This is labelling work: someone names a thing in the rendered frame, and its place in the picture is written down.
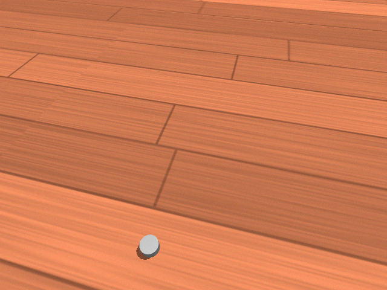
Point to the tin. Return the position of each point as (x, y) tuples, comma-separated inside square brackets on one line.
[(149, 246)]

